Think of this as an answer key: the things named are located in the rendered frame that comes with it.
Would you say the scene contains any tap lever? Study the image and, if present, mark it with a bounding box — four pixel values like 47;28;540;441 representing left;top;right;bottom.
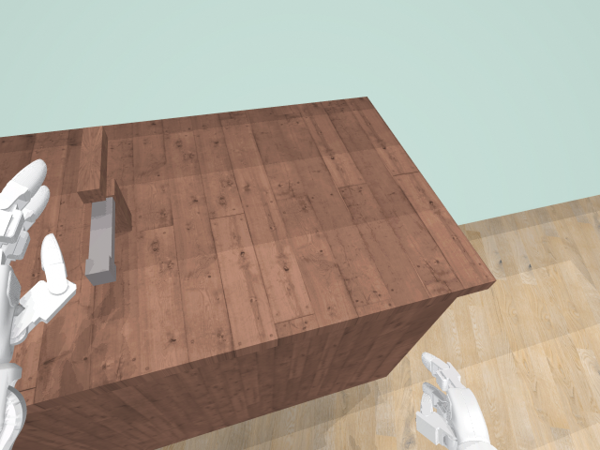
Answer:
85;197;116;286

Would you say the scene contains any right robot hand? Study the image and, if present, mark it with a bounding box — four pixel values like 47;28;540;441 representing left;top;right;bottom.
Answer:
416;352;490;450

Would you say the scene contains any left robot forearm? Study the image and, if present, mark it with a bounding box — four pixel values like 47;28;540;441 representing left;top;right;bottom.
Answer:
0;363;27;450

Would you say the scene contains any left robot hand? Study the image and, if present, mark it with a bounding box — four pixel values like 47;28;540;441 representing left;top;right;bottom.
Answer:
0;159;76;364

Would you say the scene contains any counter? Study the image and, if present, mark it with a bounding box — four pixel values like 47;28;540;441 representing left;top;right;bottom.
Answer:
0;97;496;450

